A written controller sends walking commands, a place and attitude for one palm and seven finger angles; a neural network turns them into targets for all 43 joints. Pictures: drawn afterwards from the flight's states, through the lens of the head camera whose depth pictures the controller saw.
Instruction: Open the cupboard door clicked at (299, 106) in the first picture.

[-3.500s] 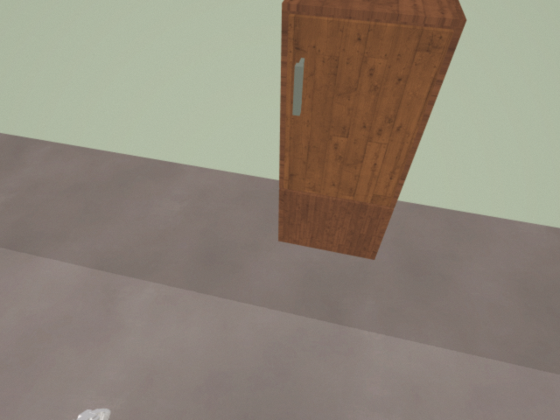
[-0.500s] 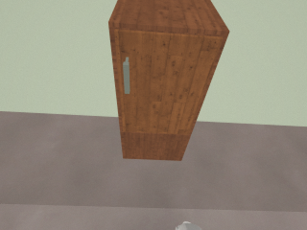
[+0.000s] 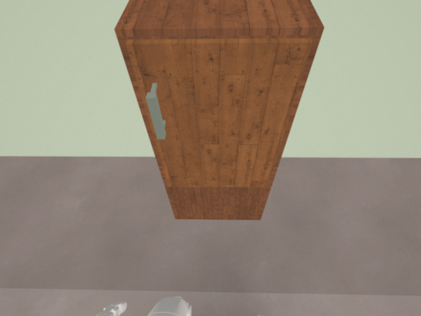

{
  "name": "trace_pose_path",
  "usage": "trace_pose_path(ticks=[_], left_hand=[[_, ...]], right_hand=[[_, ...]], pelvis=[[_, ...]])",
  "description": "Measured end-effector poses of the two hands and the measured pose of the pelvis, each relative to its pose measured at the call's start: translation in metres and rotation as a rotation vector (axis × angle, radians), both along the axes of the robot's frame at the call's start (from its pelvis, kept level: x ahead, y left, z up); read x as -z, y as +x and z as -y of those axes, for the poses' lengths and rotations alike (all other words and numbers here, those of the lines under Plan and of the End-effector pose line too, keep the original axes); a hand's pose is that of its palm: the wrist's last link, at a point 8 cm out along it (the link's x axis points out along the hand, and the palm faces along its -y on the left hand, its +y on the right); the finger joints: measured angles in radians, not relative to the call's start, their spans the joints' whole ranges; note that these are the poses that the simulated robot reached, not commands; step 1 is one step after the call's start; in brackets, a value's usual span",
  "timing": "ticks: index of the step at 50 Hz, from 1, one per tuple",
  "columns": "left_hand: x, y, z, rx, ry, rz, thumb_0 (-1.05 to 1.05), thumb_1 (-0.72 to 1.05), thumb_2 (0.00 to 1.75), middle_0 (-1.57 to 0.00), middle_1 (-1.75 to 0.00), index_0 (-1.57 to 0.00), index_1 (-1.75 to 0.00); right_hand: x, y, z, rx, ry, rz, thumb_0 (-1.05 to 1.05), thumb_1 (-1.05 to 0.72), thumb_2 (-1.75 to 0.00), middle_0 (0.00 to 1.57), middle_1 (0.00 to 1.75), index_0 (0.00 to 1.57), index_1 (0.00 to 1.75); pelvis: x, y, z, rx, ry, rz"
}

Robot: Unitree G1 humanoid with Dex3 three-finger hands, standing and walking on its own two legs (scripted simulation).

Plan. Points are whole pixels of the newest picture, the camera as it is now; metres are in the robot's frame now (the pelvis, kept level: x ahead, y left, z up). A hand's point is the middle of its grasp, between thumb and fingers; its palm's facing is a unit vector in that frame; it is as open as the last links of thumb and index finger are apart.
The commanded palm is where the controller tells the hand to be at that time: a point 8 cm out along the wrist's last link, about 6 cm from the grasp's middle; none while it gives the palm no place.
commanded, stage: come to a stop and stand still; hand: left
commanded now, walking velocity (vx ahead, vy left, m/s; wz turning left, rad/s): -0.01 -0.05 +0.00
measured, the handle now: (158, 112) +0.57 +0.17 +0.02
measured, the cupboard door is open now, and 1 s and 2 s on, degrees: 0 0 0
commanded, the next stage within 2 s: look again from close up in 1.24 s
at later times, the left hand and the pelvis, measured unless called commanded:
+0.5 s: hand out of the picture -0.05 +0.24 -0.17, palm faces +0.02 -0.99 -0.16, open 7.4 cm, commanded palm none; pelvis -0.01 +0.05 +0.01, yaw -2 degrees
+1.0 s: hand out of the picture -0.02 +0.15 -0.17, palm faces +0.03 -0.98 -0.20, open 7.2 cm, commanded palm none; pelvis -0.02 -0.02 +0.01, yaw -1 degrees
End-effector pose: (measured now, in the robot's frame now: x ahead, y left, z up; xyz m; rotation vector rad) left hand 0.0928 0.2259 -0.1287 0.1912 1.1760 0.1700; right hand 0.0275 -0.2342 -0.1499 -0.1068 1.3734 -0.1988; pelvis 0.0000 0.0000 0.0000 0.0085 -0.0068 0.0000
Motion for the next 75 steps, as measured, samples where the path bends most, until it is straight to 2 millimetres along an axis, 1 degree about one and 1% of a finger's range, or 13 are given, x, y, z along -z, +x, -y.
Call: trace_pose_path(ticks=[4,8,12,16,20,23,27,34,42,51,62,69,75], left_hand=[[0.005,-0.020,-0.028,-0.020,0.008,-0.023,-0.01,0.92,0.90,-0.20,-0.30,-0.20,-0.30],[0.023,-0.042,-0.058,-0.050,-0.011,-0.038,0.00,0.92,0.90,-0.20,-0.30,-0.20,-0.30],[0.026,-0.069,-0.074,-0.078,-0.036,-0.101,0.00,0.92,0.90,-0.20,-0.30,-0.20,-0.30],[0.021,-0.101,-0.079,-0.091,-0.063,-0.178,0.00,0.92,0.90,-0.20,-0.30,-0.19,-0.30],[0.017,-0.131,-0.077,-0.086,-0.075,-0.283,0.00,0.92,0.90,-0.20,-0.30,-0.19,-0.30],[0.015,-0.142,-0.070,-0.071,-0.081,-0.339,0.00,0.92,0.90,-0.20,-0.30,-0.19,-0.30],[0.014,-0.137,-0.056,-0.045,-0.082,-0.345,0.00,0.92,0.90,-0.20,-0.30,-0.19,-0.30],[0.012,-0.101,-0.017,-0.003,-0.045,-0.208,0.00,0.91,0.90,-0.20,-0.30,-0.19,-0.30],[0.003,-0.093,0.005,-0.004,-0.011,-0.151,0.01,0.95,0.90,-0.20,-0.30,-0.20,-0.30],[0.008,-0.119,0.028,-0.048,-0.053,-0.216,0.01,0.94,0.90,-0.20,-0.30,-0.20,-0.30],[0.013,-0.144,0.051,-0.089,-0.121,-0.296,0.00,0.92,0.90,-0.20,-0.30,-0.20,-0.30],[0.013,-0.142,0.043,-0.081,-0.104,-0.277,0.00,0.91,0.90,-0.20,-0.30,-0.20,-0.30],[0.019,-0.130,0.012,-0.038,-0.079,-0.239,0.00,0.91,0.90,-0.20,-0.30,-0.20,-0.30]], right_hand=[[-0.014,0.046,-0.001,-0.057,-0.049,0.143,0.00,-0.91,-0.90,0.19,0.30,0.20,0.30],[-0.024,0.065,-0.017,-0.104,-0.099,0.244,0.00,-0.91,-0.90,0.19,0.30,0.19,0.30],[-0.037,0.054,-0.041,-0.134,-0.107,0.229,0.00,-0.91,-0.90,0.19,0.30,0.20,0.30],[-0.044,0.036,-0.059,-0.128,-0.091,0.173,0.00,-0.90,-0.90,0.19,0.30,0.20,0.30],[-0.046,0.017,-0.060,-0.075,-0.101,0.140,0.00,-0.92,-0.90,0.20,0.30,0.20,0.30],[-0.044,-0.003,-0.056,-0.039,-0.103,0.099,0.00,-0.92,-0.90,0.20,0.30,0.20,0.30],[-0.036,-0.039,-0.047,0.007,-0.089,0.021,0.00,-0.91,-0.90,0.20,0.30,0.20,0.30],[-0.008,-0.096,-0.027,0.066,-0.008,-0.101,0.00,-0.90,-0.90,0.20,0.30,0.20,0.30],[0.000,-0.114,-0.025,0.057,0.068,-0.132,0.00,-0.91,-0.90,0.19,0.30,0.20,0.30],[-0.002,-0.101,-0.023,0.029,0.081,-0.136,0.00,-0.90,-0.90,0.19,0.30,0.20,0.30],[-0.006,-0.057,-0.010,-0.012,0.028,-0.068,0.00,-0.90,-0.90,0.19,0.30,0.20,0.30],[-0.009,-0.036,-0.004,-0.033,-0.002,-0.030,0.01,-0.92,-0.90,0.19,0.30,0.20,0.30],[-0.008,-0.016,-0.014,-0.032,-0.024,0.080,0.01,-0.92,-0.90,0.19,0.30,0.20,0.30]], pelvis=[[0.002,-0.007,-0.015,-0.001,-0.006,0.004],[0.012,-0.011,-0.036,-0.004,-0.032,0.008],[0.004,-0.013,-0.047,-0.006,-0.035,0.015],[-0.009,-0.011,-0.053,0.002,-0.039,0.003],[-0.014,-0.010,-0.057,0.020,-0.040,-0.009],[-0.015,-0.012,-0.055,0.028,-0.040,-0.010],[-0.014,-0.017,-0.047,0.032,-0.033,-0.007],[-0.004,-0.027,-0.019,0.030,0.007,0.005],[-0.006,-0.026,0.006,0.018,-0.007,0.028],[-0.007,-0.021,0.017,0.009,-0.009,0.022],[-0.007,-0.012,0.015,0.007,-0.007,0.021],[-0.007,-0.010,0.008,0.013,-0.016,0.010],[0.001,-0.012,-0.011,0.015,-0.034,0.007]])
